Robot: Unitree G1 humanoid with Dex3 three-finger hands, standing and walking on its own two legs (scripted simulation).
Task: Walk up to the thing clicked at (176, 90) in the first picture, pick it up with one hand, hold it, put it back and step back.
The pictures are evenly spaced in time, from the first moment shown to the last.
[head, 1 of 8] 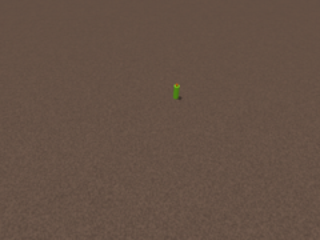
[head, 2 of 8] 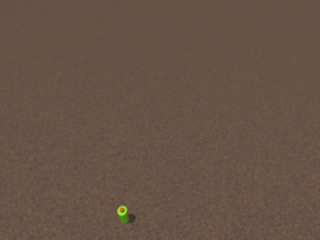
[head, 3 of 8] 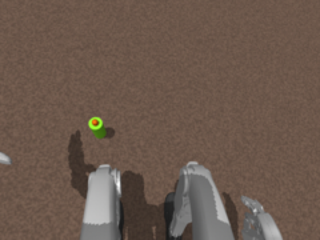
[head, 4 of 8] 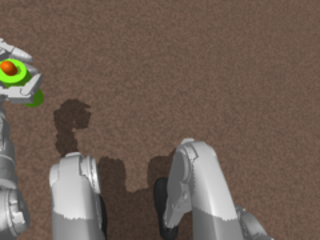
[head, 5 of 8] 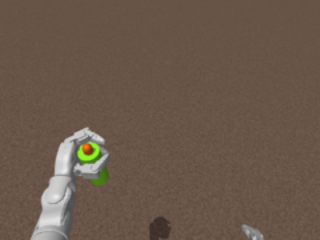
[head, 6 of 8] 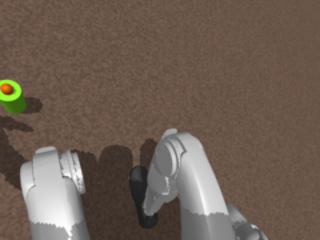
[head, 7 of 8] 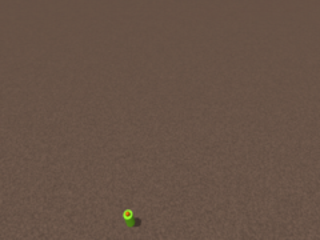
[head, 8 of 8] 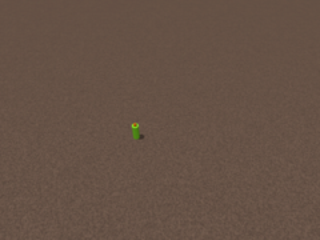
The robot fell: no
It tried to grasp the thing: yes
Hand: left
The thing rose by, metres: 0.67
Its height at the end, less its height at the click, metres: +0.00
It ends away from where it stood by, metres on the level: 0.01
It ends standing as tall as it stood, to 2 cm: yes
